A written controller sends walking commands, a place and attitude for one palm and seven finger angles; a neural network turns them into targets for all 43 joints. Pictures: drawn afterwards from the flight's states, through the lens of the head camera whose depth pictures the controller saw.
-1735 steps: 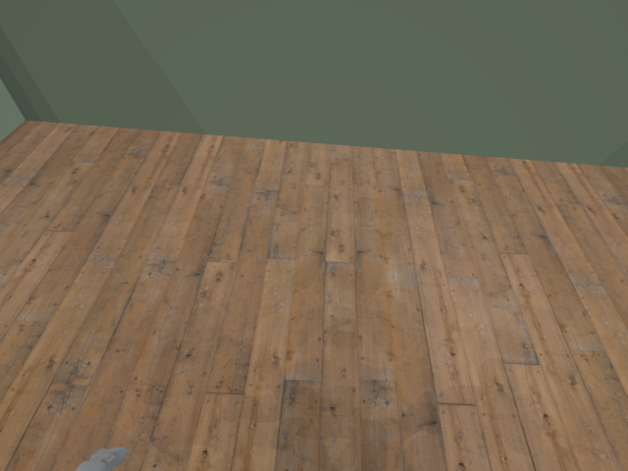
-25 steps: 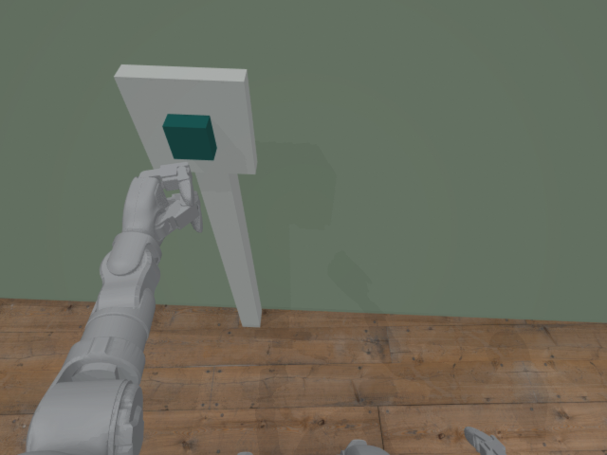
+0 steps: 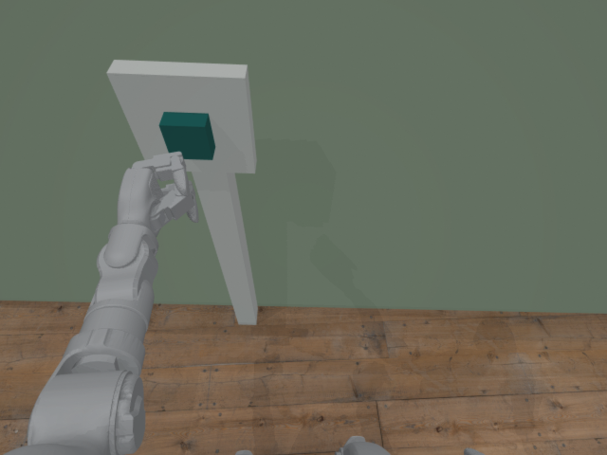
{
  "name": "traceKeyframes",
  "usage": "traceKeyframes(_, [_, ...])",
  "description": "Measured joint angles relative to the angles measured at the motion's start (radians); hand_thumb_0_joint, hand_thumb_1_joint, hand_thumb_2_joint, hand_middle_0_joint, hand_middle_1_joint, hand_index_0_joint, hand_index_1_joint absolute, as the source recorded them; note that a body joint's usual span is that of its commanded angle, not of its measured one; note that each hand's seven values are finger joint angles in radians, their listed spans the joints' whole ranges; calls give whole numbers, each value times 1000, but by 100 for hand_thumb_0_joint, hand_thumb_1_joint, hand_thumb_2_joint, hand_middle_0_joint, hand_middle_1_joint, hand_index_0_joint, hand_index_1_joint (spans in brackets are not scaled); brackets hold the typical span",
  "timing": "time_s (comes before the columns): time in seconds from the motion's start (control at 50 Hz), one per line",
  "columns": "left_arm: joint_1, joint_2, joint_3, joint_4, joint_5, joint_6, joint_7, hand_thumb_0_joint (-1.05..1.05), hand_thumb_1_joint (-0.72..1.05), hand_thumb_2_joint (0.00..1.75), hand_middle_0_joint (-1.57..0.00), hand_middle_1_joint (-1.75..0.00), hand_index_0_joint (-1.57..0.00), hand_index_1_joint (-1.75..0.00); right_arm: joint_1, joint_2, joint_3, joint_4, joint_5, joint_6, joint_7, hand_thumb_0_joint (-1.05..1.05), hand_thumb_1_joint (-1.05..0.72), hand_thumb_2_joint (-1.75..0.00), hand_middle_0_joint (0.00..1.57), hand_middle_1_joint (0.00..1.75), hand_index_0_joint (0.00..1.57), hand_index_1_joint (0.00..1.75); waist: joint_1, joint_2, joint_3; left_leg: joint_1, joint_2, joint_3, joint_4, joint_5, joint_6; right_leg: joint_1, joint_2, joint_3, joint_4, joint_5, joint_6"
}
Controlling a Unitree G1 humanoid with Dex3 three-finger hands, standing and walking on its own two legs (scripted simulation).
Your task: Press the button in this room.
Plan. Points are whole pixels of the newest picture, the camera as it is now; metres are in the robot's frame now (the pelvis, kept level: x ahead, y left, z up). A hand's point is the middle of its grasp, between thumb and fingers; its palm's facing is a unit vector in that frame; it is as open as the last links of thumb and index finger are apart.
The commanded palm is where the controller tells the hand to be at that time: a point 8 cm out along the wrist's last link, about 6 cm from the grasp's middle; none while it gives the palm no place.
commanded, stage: press the button with the knuckle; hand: left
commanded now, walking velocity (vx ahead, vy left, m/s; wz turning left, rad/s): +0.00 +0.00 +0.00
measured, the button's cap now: (189, 135) +0.52 +0.16 +0.12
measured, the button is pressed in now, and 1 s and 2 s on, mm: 0 13 0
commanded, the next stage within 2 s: hold the button down briefly in 0.80 s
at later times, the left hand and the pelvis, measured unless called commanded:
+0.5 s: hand (199, 182) +0.46 +0.14 +0.08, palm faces -0.01 -1.00 -0.01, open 2.8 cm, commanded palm +0.45 +0.19 +0.09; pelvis +0.00 +0.00 -0.01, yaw +0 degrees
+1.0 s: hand (199, 175) +0.47 +0.14 +0.08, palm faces +0.00 -1.00 -0.03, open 2.8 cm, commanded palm +0.48 +0.19 +0.09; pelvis -0.03 -0.01 -0.02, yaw +2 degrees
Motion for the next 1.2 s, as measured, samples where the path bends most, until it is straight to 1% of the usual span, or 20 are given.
traceKeyframes(0.06, [-17, 0, 0, 13, 7, -9, 3, 1, 90, 90, -130, -150, -130, -150, 2, -2, -2, 1, -3, 1, 5, 1, -90, -90, 20, 30, 20, 30, -2, 1, -7, -8, -1, 1, 6, -4, 2, -8, -1, 1, 5, -3, 2])
traceKeyframes(0.2, [-60, -1, -7, 62, 18, 9, 21, 1, 91, 90, -130, -150, -130, -150, 7, -4, -6, 0, -6, 13, 13, 1, -90, -90, 20, 30, 20, 30, -7, 7, -11, -25, -3, 1, 15, -9, 4, -24, -3, 1, 13, -7, 5])
traceKeyframes(0.32, [-98, -6, 4, 95, 33, -15, 41, 1, 91, 90, -130, -150, -130, -150, 13, 1, -3, 8, -13, 18, 18, 1, -90, -90, 20, 30, 20, 30, -14, 4, -10, -35, -1, 2, 21, -12, 3, -36, -2, 2, 21, -10, 3])
traceKeyframes(0.44, [-131, 19, 25, 148, 52, -32, 31, -1, 87, 91, -130, -150, -130, -150, 22, 1, 0, 11, -16, 30, 17, 1, -90, -90, 20, 30, 21, 30, -21, 4, -7, -52, 2, -2, 30, -11, -1, -51, 1, -1, 29, -10, -1])
traceKeyframes(0.52, [-168, 36, 25, 192, 50, -33, 26, -3, 84, 92, -130, -150, -130, -150, 25, -2, 2, 18, -15, 31, 12, 1, -90, -90, 20, 30, 21, 30, -26, 6, 0, -66, 2, -11, 37, -6, -3, -60, 0, -10, 32, -7, -5])
traceKeyframes(0.64, [-233, 69, 34, 258, 54, -38, 22, -3, 83, 93, -130, -150, -130, -150, 21, -11, 6, 30, -19, 19, 4, 1, -90, -90, 20, 30, 21, 30, -43, 3, 7, -103, 2, -23, 53, 2, -8, -91, -1, -22, 42, 0, -11])
traceKeyframes(0.78, [-272, 96, 44, 305, 55, -51, 19, -3, 82, 94, -130, -150, -131, -150, 30, -24, 7, 40, -23, 8, 3, 1, -90, -90, 20, 30, 21, 30, -58, 6, 6, -138, 5, -30, 71, 8, -12, -121, 0, -30, 54, 7, -15])
traceKeyframes(0.94, [-329, 135, 32, 352, 55, -49, 24, -3, 81, 95, -130, -150, -132, -150, 38, -32, 17, 41, -22, -7, -4, 1, -90, -90, 20, 30, 21, 30, -79, 8, 13, -177, 6, -41, 88, 15, -14, -152, 0, -41, 61, 16, -19])
traceKeyframes(1.08, [-350, 148, 34, 366, 55, -48, 7, -3, 79, 96, -130, -150, -135, -150, 48, -35, 23, 43, -23, -18, -5, 1, -90, -90, 20, 30, 21, 30, -84, 8, 8, -202, 5, -44, 96, 19, -13, -173, 0, -44, 63, 22, -18])
traceKeyframes(1.2, [-362, 149, 31, 375, 59, -39, 6, -3, 78, 97, -130, -150, -137, -150, 53, -35, 26, 37, -24, -23, -4, 1, -90, -90, 20, 30, 21, 30, -88, 8, 4, -212, 4, -46, 102, 19, -10, -180, -1, -45, 64, 24, -16])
